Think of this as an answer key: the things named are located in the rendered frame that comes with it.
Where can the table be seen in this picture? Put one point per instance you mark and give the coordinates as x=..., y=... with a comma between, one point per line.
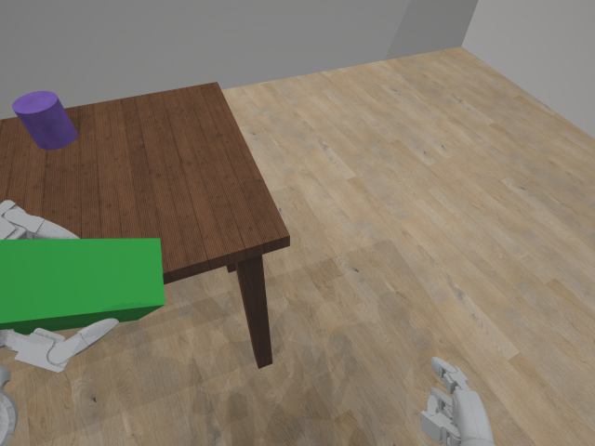
x=172, y=165

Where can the robot left hand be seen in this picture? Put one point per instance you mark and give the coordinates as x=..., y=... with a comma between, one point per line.
x=43, y=348

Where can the robot right hand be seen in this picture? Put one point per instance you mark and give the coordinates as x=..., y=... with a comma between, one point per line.
x=461, y=418

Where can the sponge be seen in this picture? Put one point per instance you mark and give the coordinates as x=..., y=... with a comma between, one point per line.
x=60, y=284

